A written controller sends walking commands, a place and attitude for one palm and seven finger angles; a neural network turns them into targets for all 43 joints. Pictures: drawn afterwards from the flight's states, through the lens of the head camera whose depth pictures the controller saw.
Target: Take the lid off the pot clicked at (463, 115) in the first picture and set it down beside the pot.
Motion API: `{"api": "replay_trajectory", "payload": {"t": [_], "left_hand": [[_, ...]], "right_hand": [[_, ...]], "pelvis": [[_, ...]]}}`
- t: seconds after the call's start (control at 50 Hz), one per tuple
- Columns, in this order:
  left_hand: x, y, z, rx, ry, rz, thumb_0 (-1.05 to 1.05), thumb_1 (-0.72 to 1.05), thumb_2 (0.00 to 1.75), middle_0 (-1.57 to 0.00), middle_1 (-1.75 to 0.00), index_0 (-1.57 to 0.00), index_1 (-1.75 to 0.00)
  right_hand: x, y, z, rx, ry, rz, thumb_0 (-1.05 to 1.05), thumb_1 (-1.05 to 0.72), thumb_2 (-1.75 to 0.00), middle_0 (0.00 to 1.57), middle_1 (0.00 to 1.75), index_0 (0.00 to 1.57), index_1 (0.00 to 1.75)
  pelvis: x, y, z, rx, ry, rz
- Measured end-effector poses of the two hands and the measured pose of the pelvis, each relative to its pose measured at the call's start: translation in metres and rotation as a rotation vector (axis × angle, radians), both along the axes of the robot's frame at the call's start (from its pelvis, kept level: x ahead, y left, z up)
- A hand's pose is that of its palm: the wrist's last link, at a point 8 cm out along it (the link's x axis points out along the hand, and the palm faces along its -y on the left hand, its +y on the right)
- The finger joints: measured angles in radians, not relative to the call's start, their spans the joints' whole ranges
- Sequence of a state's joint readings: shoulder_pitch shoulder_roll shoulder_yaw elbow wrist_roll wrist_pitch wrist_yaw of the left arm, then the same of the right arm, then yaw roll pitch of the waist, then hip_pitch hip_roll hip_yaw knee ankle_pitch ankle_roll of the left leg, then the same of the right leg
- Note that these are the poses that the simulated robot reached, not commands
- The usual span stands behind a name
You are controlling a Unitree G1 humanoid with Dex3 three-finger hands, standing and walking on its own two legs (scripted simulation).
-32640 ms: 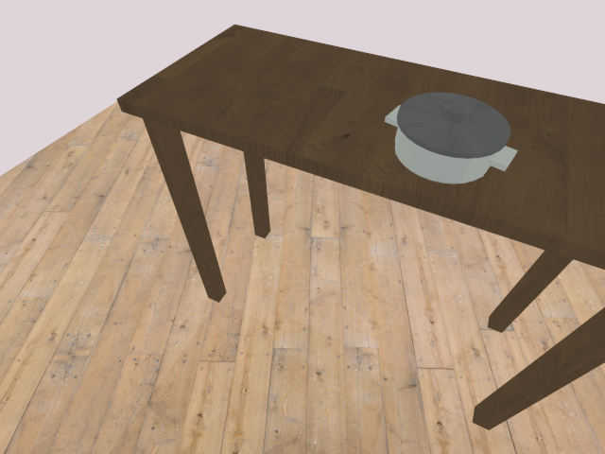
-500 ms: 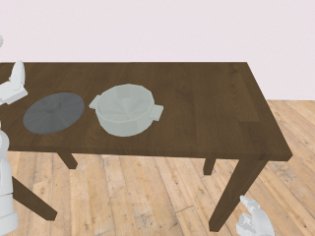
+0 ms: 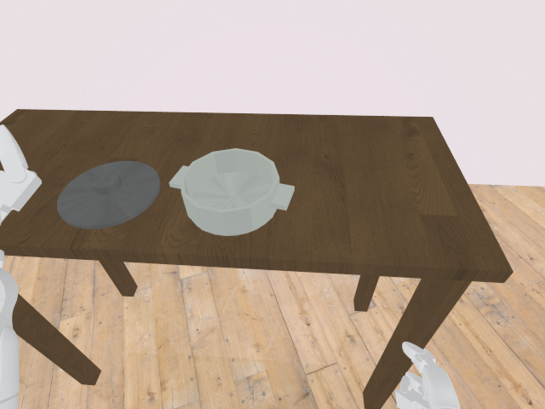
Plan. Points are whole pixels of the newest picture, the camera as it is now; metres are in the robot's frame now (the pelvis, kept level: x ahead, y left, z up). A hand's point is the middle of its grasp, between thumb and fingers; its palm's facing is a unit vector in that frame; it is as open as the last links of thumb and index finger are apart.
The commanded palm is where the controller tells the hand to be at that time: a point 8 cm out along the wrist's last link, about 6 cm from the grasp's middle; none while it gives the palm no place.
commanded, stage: draw the hand back to the body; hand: left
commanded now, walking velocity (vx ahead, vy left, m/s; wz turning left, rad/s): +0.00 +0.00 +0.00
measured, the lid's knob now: (106, 182) +0.44 +0.36 +0.09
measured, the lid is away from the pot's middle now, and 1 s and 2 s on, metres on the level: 0.23 0.23 0.23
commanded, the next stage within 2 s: step back with the hand held close in 0.54 s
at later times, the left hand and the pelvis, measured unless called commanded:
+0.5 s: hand out of the picture +0.16 +0.26 +0.28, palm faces +0.51 -0.82 -0.27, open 7.4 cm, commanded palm +0.11 +0.31 +0.28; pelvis -0.01 +0.02 +0.00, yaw +1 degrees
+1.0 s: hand (1, 253) +0.17 +0.27 +0.25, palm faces +0.38 -0.80 -0.46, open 7.4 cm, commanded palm +0.10 +0.33 +0.28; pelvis -0.03 +0.05 -0.01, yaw +0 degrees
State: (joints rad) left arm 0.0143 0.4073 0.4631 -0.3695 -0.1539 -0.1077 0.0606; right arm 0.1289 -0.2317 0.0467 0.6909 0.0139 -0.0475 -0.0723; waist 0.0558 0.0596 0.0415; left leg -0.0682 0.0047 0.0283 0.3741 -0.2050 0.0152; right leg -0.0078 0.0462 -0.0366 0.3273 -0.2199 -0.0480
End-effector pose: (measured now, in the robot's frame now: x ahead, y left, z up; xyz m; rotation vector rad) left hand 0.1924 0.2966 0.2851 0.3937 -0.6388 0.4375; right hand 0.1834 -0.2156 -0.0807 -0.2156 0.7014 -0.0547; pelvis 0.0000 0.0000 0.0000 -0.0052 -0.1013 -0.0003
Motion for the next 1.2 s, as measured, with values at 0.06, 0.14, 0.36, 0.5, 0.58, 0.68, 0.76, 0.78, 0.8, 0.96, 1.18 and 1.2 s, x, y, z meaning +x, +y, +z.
{"api": "replay_trajectory", "payload": {"t": [0.06, 0.14, 0.36, 0.5, 0.58, 0.68, 0.76, 0.78, 0.8, 0.96, 1.18, 1.2], "left_hand": [[-0.009, -0.001, 0.001, 0.014, -0.012, -0.009, 0.01, 0.88, 0.9, -0.21, -0.3, -0.21, -0.31], [-0.02, 0.0, 0.0, 0.032, -0.016, -0.016, 0.01, 0.88, 0.9, -0.21, -0.3, -0.21, -0.31], [-0.055, 0.002, -0.003, 0.074, -0.008, -0.02, 0.01, 0.88, 0.9, -0.21, -0.3, -0.21, -0.31], [-0.071, 0.006, -0.002, 0.079, -0.022, -0.003, 0.01, 0.88, 0.9, -0.21, -0.3, -0.21, -0.31], [-0.074, 0.01, -0.003, 0.072, -0.022, 0.011, 0.01, 0.88, 0.9, -0.21, -0.3, -0.21, -0.31], [-0.074, 0.01, -0.004, 0.076, -0.023, 0.009, 0.01, 0.88, 0.9, -0.21, -0.3, -0.21, -0.31], [-0.074, 0.013, 0.011, 0.178, -0.091, 0.038, 0.01, 0.88, 0.9, -0.21, -0.3, -0.21, -0.31], [-0.073, 0.014, 0.012, 0.194, -0.101, 0.036, 0.01, 0.88, 0.9, -0.21, -0.3, -0.21, -0.31], [-0.071, 0.014, 0.011, 0.204, -0.104, 0.028, 0.01, 0.88, 0.9, -0.21, -0.3, -0.21, -0.31], [-0.053, 0.012, -0.021, 0.224, 0.065, -0.086, 0.01, 0.88, 0.9, -0.21, -0.3, -0.21, -0.31], [-0.106, 0.004, -0.002, 0.355, -0.033, -0.058, 0.01, 0.88, 0.9, -0.22, -0.3, -0.22, -0.31], [-0.111, 0.004, 0.001, 0.36, -0.057, -0.042, 0.01, 0.88, 0.9, -0.22, -0.3, -0.22, -0.31]], "right_hand": [[-0.001, 0.002, 0.002, -0.005, -0.011, -0.002, 0.01, -0.9, -0.9, 0.2, 0.3, 0.2, 0.3], [0.0, 0.007, 0.006, -0.007, -0.025, 0.0, 0.01, -0.9, -0.9, 0.2, 0.3, 0.2, 0.3], [0.003, 0.029, 0.014, -0.002, -0.062, 0.038, 0.01, -0.9, -0.9, 0.2, 0.3, 0.2, 0.3], [0.004, 0.044, 0.015, 0.004, -0.069, 0.069, 0.01, -0.9, -0.9, 0.2, 0.3, 0.2, 0.3], [0.002, 0.049, 0.015, 0.008, -0.065, 0.076, 0.01, -0.9, -0.9, 0.2, 0.3, 0.2, 0.3], [-0.001, 0.051, 0.014, 0.008, -0.061, 0.081, 0.01, -0.9, -0.9, 0.2, 0.3, 0.2, 0.3], [-0.005, 0.047, 0.013, -0.003, -0.039, 0.078, 0.01, -0.9, -0.9, 0.2, 0.3, 0.2, 0.3], [-0.006, 0.045, 0.013, -0.007, -0.03, 0.071, 0.01, -0.9, -0.9, 0.2, 0.3, 0.2, 0.3], [-0.008, 0.042, 0.012, -0.012, -0.02, 0.061, 0.01, -0.9, -0.9, 0.2, 0.3, 0.2, 0.3], [-0.036, 0.023, 0.012, -0.053, 0.031, -0.068, 0.01, -0.9, -0.9, 0.2, 0.3, 0.2, 0.3], [-0.077, 0.028, 0.0, -0.041, 0.033, -0.072, 0.01, -0.9, -0.9, 0.2, 0.3, 0.2, 0.3], [-0.08, 0.029, -0.003, -0.03, 0.031, -0.067, 0.01, -0.9, -0.9, 0.2, 0.3, 0.2, 0.3]], "pelvis": [[0.0, 0.004, 0.0, -0.001, -0.003, -0.003], [-0.002, 0.009, 0.0, -0.004, -0.008, -0.002], [-0.007, 0.02, -0.001, -0.01, -0.017, 0.002], [-0.012, 0.025, -0.001, -0.014, -0.024, 0.012], [-0.015, 0.026, -0.001, -0.014, -0.024, 0.014], [-0.016, 0.027, -0.001, -0.017, -0.02, 0.014], [-0.019, 0.028, -0.002, -0.03, 0.023, 0.02], [-0.02, 0.029, -0.003, -0.033, 0.034, 0.019], [-0.021, 0.03, -0.003, -0.036, 0.043, 0.017], [-0.029, 0.045, -0.006, -0.031, 0.092, -0.006], [-0.055, 0.046, -0.015, -0.015, 0.118, 0.01], [-0.059, 0.045, -0.016, -0.013, 0.12, 0.01]]}}
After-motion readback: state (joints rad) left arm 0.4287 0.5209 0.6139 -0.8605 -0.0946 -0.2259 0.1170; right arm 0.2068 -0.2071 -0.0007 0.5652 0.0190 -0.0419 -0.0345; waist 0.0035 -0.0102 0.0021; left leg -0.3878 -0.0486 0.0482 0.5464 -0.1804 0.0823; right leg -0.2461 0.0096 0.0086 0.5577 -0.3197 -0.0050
